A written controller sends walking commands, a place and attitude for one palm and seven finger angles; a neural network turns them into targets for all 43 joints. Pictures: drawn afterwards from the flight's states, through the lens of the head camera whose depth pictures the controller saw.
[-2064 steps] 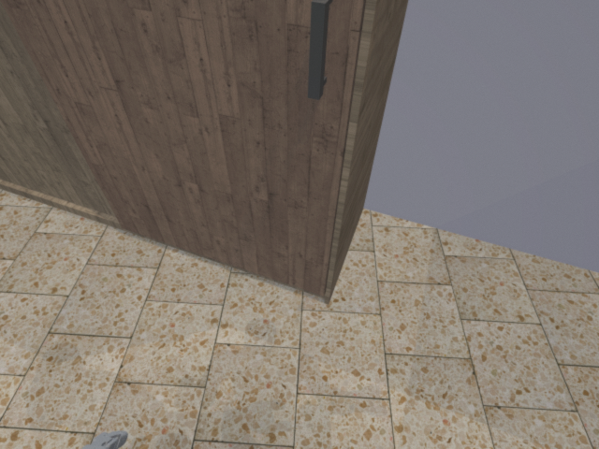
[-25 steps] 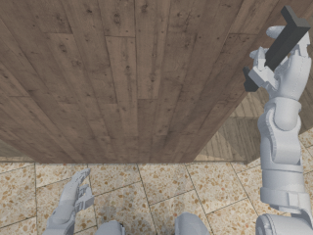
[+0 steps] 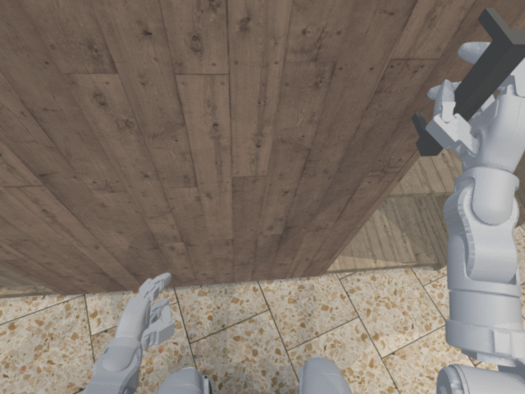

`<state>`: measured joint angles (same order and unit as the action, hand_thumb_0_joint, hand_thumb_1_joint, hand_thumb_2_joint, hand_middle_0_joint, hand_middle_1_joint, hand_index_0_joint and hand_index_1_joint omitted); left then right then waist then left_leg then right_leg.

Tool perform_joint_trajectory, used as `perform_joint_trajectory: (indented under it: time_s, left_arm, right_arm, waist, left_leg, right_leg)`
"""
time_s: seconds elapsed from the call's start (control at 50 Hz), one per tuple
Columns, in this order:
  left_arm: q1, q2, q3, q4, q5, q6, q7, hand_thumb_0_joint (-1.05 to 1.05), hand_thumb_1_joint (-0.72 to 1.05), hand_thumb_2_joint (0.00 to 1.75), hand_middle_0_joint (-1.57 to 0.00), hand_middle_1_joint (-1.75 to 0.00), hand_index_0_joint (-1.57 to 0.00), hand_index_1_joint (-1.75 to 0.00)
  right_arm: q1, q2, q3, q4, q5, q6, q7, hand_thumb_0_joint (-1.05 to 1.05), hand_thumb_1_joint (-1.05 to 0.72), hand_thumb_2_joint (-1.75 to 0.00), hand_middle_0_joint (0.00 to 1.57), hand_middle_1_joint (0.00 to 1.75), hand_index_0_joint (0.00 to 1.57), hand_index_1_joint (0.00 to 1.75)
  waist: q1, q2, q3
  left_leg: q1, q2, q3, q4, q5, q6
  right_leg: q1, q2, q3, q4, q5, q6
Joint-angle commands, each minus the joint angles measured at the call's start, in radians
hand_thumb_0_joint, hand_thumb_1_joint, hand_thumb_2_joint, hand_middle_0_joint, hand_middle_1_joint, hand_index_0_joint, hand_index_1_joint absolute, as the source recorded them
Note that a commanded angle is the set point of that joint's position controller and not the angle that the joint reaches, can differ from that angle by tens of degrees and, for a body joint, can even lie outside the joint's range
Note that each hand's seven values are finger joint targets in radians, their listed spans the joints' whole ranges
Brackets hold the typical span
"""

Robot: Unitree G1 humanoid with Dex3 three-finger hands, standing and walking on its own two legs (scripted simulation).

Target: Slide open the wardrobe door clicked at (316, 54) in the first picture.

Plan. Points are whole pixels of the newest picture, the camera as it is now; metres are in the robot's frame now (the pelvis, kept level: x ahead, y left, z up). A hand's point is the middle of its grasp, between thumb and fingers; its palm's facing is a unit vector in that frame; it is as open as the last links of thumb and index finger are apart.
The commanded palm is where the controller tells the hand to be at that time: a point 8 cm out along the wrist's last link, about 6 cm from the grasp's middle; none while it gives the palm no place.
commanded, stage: step sideways, sliding the door along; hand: right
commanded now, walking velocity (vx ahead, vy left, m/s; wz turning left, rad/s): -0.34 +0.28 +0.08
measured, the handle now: (455, 90) +0.43 -0.24 +0.21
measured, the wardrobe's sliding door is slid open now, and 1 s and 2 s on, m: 0.48 0.52 0.52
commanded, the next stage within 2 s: stop walking and hold the door there in 0.32 s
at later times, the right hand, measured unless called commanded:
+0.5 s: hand (407, 119) +0.39 -0.17 +0.20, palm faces +0.31 +0.94 -0.15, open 6.5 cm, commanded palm +0.36 -0.19 +0.17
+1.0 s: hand (406, 119) +0.39 -0.17 +0.20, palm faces +0.39 +0.91 -0.15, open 6.4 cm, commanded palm +0.35 -0.20 +0.17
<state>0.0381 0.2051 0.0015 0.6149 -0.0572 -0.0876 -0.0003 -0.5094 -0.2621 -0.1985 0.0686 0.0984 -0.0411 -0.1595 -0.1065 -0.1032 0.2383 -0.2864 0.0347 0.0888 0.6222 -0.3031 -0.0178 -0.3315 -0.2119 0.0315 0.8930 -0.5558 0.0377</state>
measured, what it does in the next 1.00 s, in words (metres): steps on the spot: right foot, then left foot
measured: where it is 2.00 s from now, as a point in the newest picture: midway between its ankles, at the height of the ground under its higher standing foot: outside the picture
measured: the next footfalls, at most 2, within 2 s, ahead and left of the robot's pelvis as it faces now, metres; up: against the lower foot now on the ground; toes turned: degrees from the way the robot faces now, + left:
right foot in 0.14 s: +0.03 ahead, -0.09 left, +0.00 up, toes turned -10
left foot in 0.58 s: +0.07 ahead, +0.24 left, +0.00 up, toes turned +11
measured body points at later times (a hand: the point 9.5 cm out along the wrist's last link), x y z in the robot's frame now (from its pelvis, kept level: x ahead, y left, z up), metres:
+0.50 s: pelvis +0.00 +0.07 +0.03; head +0.08 +0.03 +0.47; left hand +0.21 +0.26 -0.05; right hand +0.36 -0.22 +0.21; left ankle +0.02 +0.25 -0.65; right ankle -0.01 -0.08 -0.72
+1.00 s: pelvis -0.04 +0.08 +0.01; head -0.04 +0.07 +0.46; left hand +0.00 +0.40 -0.07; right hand +0.36 -0.22 +0.21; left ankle +0.01 +0.23 -0.71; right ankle +0.00 -0.02 -0.72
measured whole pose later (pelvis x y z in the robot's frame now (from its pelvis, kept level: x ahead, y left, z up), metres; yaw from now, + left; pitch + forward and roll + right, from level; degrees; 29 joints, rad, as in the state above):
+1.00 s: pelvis -0.04 +0.08 +0.01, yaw +10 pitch -2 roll +1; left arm 0.28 0.34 0.04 0.72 -0.04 -0.03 0.09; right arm -0.41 -0.50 -0.44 0.47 0.05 -0.12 -0.14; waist 0.05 0.02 0.02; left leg -0.38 0.03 0.00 0.65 -0.32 -0.02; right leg -0.24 -0.03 -0.08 0.55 -0.27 -0.02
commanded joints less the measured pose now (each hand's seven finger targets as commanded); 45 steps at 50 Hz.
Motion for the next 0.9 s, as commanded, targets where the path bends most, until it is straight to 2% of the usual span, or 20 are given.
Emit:
perform_joint_trajectory:
  time_s: [0.0, 0.08, 0.12, 0.16, 0.2, 0.28, 0.38, 0.4, 0.42, 0.44, 0.5, 0.52, 0.54, 0.56, 0.58, 0.6, 0.62, 0.66, 0.8, 0.88]
  left_arm:
    - [-0.048, 0.051, 0.025, -0.108, 0.003, -0.081, 0.048, 0.00, 0.90, 0.90, -0.20, -0.30, -0.20, -0.30]
    - [-0.038, 0.072, 0.043, -0.111, 0.019, -0.032, 0.046, 0.00, 0.90, 0.90, -0.20, -0.30, -0.20, -0.30]
    - [-0.016, 0.142, 0.090, -0.154, 0.019, -0.033, 0.016, 0.00, 0.90, 0.90, -0.20, -0.30, -0.20, -0.30]
    - [-0.020, 0.171, 0.100, -0.159, 0.022, -0.046, -0.034, 0.00, 0.90, 0.90, -0.20, -0.30, -0.20, -0.30]
    - [0.001, 0.136, 0.085, -0.168, 0.030, -0.080, -0.040, 0.00, 0.90, 0.90, -0.20, -0.30, -0.20, -0.30]
    - [0.031, 0.155, 0.095, -0.176, 0.031, -0.075, -0.038, 0.00, 0.90, 0.90, -0.20, -0.30, -0.20, -0.30]
    - [0.046, 0.140, 0.085, -0.183, 0.035, -0.091, -0.025, 0.00, 0.90, 0.90, -0.20, -0.30, -0.20, -0.30]
    - [0.043, 0.144, 0.084, -0.183, 0.039, -0.097, -0.020, 0.00, 0.90, 0.90, -0.20, -0.30, -0.20, -0.30]
    - [0.114, 0.177, 0.105, -0.096, 0.047, -0.060, 0.006, 0.00, 0.90, 0.90, -0.20, -0.30, -0.20, -0.30]
    - [0.098, 0.154, 0.088, -0.151, 0.043, -0.044, 0.001, 0.00, 0.90, 0.90, -0.20, -0.30, -0.20, -0.30]
    - [0.065, 0.158, 0.064, -0.135, 0.026, -0.063, 0.008, 0.00, 0.90, 0.90, -0.20, -0.30, -0.20, -0.30]
    - [0.065, 0.150, 0.057, -0.135, 0.016, -0.062, 0.010, 0.00, 0.90, 0.90, -0.20, -0.30, -0.20, -0.30]
    - [0.069, 0.131, 0.051, -0.138, 0.012, -0.053, 0.019, 0.00, 0.90, 0.90, -0.20, -0.30, -0.20, -0.30]
    - [0.033, 0.104, 0.039, -0.159, 0.016, -0.042, 0.037, 0.00, 0.90, 0.90, -0.20, -0.30, -0.20, -0.30]
    - [0.026, 0.106, 0.029, -0.145, 0.024, -0.038, 0.055, 0.00, 0.90, 0.90, -0.20, -0.30, -0.20, -0.30]
    - [0.049, 0.116, 0.022, -0.116, 0.039, -0.030, 0.063, 0.00, 0.90, 0.90, -0.20, -0.30, -0.20, -0.30]
    - [0.067, 0.132, 0.015, -0.101, 0.006, -0.022, 0.053, 0.00, 0.90, 0.90, -0.20, -0.30, -0.20, -0.30]
    - [0.018, 0.153, 0.020, -0.086, 0.008, -0.027, 0.070, 0.00, 0.90, 0.90, -0.20, -0.30, -0.20, -0.30]
    - [0.048, 0.192, 0.035, -0.060, 0.016, -0.010, 0.091, 0.00, 0.90, 0.90, -0.20, -0.30, -0.20, -0.30]
    - [0.120, 0.221, 0.052, -0.042, 0.024, -0.007, 0.095, 0.00, 0.90, 0.90, -0.20, -0.30, -0.20, -0.30]
  right_arm:
    - [-0.352, -0.039, 0.198, -0.508, -0.029, -0.163, 0.064, 0.00, -0.90, -0.90, 0.45, 1.40, 0.45, 1.40]
    - [-0.391, 0.039, 0.281, -0.563, -0.041, -0.224, 0.071, 0.00, -0.90, -0.90, 0.45, 1.40, 0.45, 1.40]
    - [-0.383, 0.139, 0.374, -0.552, -0.028, -0.225, 0.108, 0.00, -0.90, -0.90, 0.45, 1.40, 0.45, 1.40]
    - [-0.463, 0.177, 0.384, -0.469, -0.063, -0.199, 0.127, 0.00, -0.90, -0.90, 0.45, 1.40, 0.45, 1.40]
    - [-0.571, 0.189, 0.409, -0.555, -0.078, -0.217, 0.129, 0.00, -0.90, -0.90, 0.45, 1.40, 0.45, 1.40]
    - [-0.457, 0.143, 0.358, -0.416, -0.075, -0.153, 0.138, 0.00, -0.90, -0.90, 0.45, 1.40, 0.45, 1.40]
    - [-0.435, 0.093, 0.313, -0.387, -0.059, -0.139, 0.143, 0.00, -0.90, -0.90, 0.45, 1.40, 0.45, 1.40]
    - [-0.437, 0.067, 0.293, -0.383, -0.060, -0.141, 0.141, 0.00, -0.90, -0.90, 0.45, 1.40, 0.45, 1.40]
    - [-0.184, -0.457, -0.264, 0.009, -0.087, -0.127, 0.080, 0.00, -0.90, -0.90, 0.45, 1.40, 0.45, 1.40]
    - [-0.198, -0.302, -0.094, -0.076, -0.071, -0.126, 0.095, 0.00, -0.90, -0.90, 0.45, 1.40, 0.45, 1.40]
    - [-0.244, -0.333, -0.110, -0.099, -0.058, -0.152, 0.096, 0.00, -0.90, -0.90, 0.45, 1.40, 0.45, 1.40]
    - [-0.205, -0.362, -0.135, -0.068, -0.064, -0.157, 0.092, 0.00, -0.90, -0.90, 0.45, 1.40, 0.45, 1.40]
    - [-0.181, -0.449, -0.197, -0.030, -0.076, -0.164, 0.085, 0.00, -0.90, -0.90, 0.45, 1.40, 0.45, 1.40]
    - [-0.120, -0.559, -0.293, 0.024, -0.086, -0.158, 0.072, 0.00, -0.90, -0.90, 0.45, 1.40, 0.45, 1.40]
    - [-0.069, -0.574, -0.351, 0.074, -0.069, -0.121, 0.059, 0.00, -0.90, -0.90, 0.45, 1.40, 0.45, 1.40]
    - [-0.007, -0.587, -0.371, 0.187, -0.080, -0.101, 0.050, 0.00, -0.90, -0.90, 0.45, 1.40, 0.45, 1.40]
    - [0.002, -0.597, -0.398, 0.180, -0.064, -0.114, 0.046, 0.00, -0.90, -0.90, 0.45, 1.40, 0.45, 1.40]
    - [-0.047, -0.579, -0.429, 0.149, -0.053, -0.140, 0.024, 0.00, -0.90, -0.90, 0.45, 1.40, 0.45, 1.40]
    - [-0.100, -0.571, -0.364, 0.177, -0.066, -0.141, 0.022, 0.00, -0.90, -0.90, 0.45, 1.40, 0.45, 1.40]
    - [-0.150, -0.530, -0.305, 0.182, -0.074, -0.159, 0.025, 0.00, -0.90, -0.90, 0.45, 1.40, 0.45, 1.40]
  waist:
    - [0.093, 0.429, -0.559]
    - [0.142, 0.300, -0.642]
    - [0.128, -0.085, -0.698]
    - [0.132, -0.060, -0.627]
    - [0.142, -0.207, -0.601]
    - [0.137, -0.142, -0.538]
    - [0.131, -0.256, -0.538]
    - [0.130, -0.280, -0.534]
    - [0.113, -0.289, -0.544]
    - [0.109, -0.287, -0.524]
    - [0.109, -0.306, -0.515]
    - [0.096, -0.224, -0.533]
    - [0.092, 0.022, -0.542]
    - [0.073, 0.352, -0.574]
    - [0.074, 0.377, -0.555]
    - [0.094, 0.234, -0.460]
    - [0.102, 0.379, -0.500]
    - [0.100, 0.423, -0.535]
    - [0.092, 0.267, -0.517]
    - [0.117, 0.122, -0.483]
  left_leg:
    - [0.485, 0.296, -0.283, -0.036, 1.427, 0.193]
    - [0.325, 0.155, -0.114, 0.110, 1.081, 0.104]
    - [-0.233, -0.002, -0.097, 0.391, -0.223, -0.006]
    - [-0.331, -0.024, -0.177, 0.538, -0.306, 0.023]
    - [-0.345, 0.017, -0.151, 0.504, -0.237, 0.008]
    - [-0.281, -0.021, -0.045, 0.457, -0.053, -0.017]
    - [-0.198, -0.059, 0.020, 0.288, -0.029, -0.029]
    - [-0.192, -0.066, 0.026, 0.254, -0.027, -0.029]
    - [-0.209, -0.082, 0.038, 0.245, -0.044, -0.045]
    - [-0.176, -0.069, 0.021, 0.139, -0.053, -0.027]
    - [-0.027, -0.088, 0.055, -0.123, 0.134, -0.014]
    - [0.083, -0.070, 0.041, -0.231, 0.288, -0.008]
    - [0.234, 0.044, -0.069, -0.265, 0.679, 0.025]
    - [0.420, 0.265, -0.345, -0.157, 1.271, 0.124]
    - [0.344, 0.358, -0.370, -0.163, 1.335, 0.117]
    - [0.263, 0.365, -0.328, -0.195, 1.188, 0.133]
    - [0.313, 0.373, -0.378, -0.173, 1.046, 0.176]
    - [0.353, 0.296, -0.254, -0.134, 1.054, 0.146]
    - [0.207, 0.271, -0.231, -0.238, 0.527, 0.134]
    - [0.033, 0.160, -0.186, -0.237, 0.067, 0.074]
  right_leg:
    - [-0.157, 0.130, -0.024, 0.120, -0.162, -0.017]
    - [0.242, 0.072, -0.103, -0.420, 0.523, -0.007]
    - [0.713, -0.361, 0.270, -0.404, 1.696, -0.219]
    - [0.676, -0.339, 0.066, -0.373, 1.512, -0.227]
    - [0.662, -0.293, 0.021, -0.383, 1.400, -0.200]
    - [0.574, -0.207, -0.103, -0.442, 1.272, -0.131]
    - [0.606, -0.179, -0.163, -0.460, 1.281, -0.115]
    - [0.627, -0.178, -0.171, -0.456, 1.299, -0.110]
    - [0.639, -0.191, -0.198, -0.472, 1.323, -0.101]
    - [0.610, -0.195, -0.170, -0.420, 1.318, -0.099]
    - [0.538, -0.133, -0.246, -0.302, 1.121, -0.056]
    - [0.471, -0.091, -0.240, -0.194, 0.995, -0.046]
    - [0.289, 0.008, -0.237, -0.022, 0.593, -0.027]
    - [-0.045, 0.160, -0.187, 0.196, -0.064, -0.009]
    - [-0.108, 0.178, -0.035, 0.305, -0.132, -0.013]
    - [-0.113, 0.145, 0.003, 0.258, -0.051, -0.014]
    - [-0.169, 0.140, 0.002, 0.333, -0.045, 0.007]
    - [-0.168, 0.165, 0.016, 0.334, 0.023, 0.015]
    - [0.003, 0.193, -0.065, -0.096, 0.137, -0.028]
    - [0.224, 0.176, -0.078, -0.481, 0.326, -0.045]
